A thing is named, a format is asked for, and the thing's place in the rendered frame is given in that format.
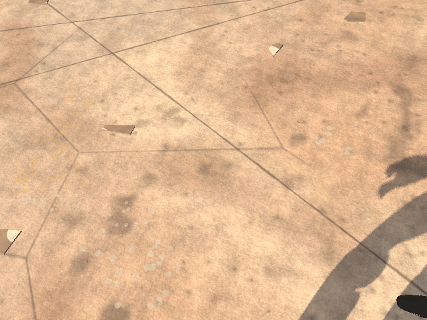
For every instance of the robot right hand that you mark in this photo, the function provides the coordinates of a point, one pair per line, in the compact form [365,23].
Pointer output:
[414,304]

